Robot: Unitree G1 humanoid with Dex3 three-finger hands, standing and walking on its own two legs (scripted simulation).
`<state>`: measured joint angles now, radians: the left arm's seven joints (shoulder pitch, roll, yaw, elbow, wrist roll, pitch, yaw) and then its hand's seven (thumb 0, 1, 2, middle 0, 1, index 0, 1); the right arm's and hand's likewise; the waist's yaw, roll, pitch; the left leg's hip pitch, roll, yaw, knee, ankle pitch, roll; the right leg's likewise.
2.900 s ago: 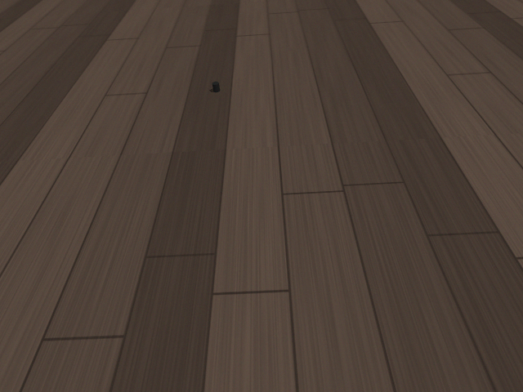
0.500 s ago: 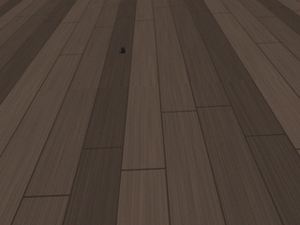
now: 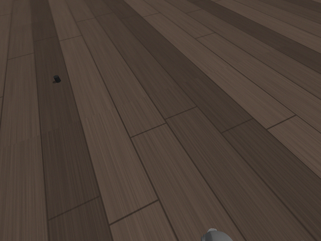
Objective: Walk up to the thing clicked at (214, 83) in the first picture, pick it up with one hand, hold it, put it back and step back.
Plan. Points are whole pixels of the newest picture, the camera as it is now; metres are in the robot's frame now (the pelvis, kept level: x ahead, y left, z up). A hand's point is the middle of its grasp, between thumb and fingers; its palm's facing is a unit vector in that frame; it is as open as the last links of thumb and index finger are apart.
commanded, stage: walk up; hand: left
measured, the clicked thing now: (57, 78) +1.86 +1.06 -0.74
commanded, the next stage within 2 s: none
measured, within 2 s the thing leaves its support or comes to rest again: neither
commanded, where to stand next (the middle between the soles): +1.47 +1.29 m, yaw -59 degrees
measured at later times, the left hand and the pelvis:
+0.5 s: hand (29, 176) +0.42 +0.50 -0.17, palm faces -0.27 -0.80 -0.54, open 7.4 cm; pelvis +0.26 +0.21 -0.04, yaw -18 degrees
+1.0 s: hand (43, 112) +0.70 +0.52 -0.12, palm faces -0.41 -0.74 -0.54, open 7.4 cm; pelvis +0.44 +0.33 -0.01, yaw -30 degrees
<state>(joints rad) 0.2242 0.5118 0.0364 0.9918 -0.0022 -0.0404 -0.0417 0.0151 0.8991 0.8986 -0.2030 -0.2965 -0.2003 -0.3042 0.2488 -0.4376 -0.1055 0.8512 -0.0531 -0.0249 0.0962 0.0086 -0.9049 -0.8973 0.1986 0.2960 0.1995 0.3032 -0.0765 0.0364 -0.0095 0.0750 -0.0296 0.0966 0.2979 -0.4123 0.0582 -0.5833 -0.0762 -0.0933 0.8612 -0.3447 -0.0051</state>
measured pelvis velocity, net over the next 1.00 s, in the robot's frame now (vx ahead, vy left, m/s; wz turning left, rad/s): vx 0.44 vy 0.33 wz -0.52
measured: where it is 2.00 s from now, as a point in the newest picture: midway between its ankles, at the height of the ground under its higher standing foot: (93, 160)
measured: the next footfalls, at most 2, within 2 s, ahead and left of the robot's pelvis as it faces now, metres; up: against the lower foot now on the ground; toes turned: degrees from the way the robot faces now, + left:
right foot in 0.10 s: +0.26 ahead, -0.11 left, +0.00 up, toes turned -15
left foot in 0.46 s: +0.42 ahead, +0.34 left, +0.00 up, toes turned -13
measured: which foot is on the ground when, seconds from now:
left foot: down 0.00-0.14, up 0.16-0.44, down 0.46-0.90, up 0.92-1.00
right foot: up 0.00-0.08, down 0.10-0.46, up 0.48-0.88, down 0.90-1.00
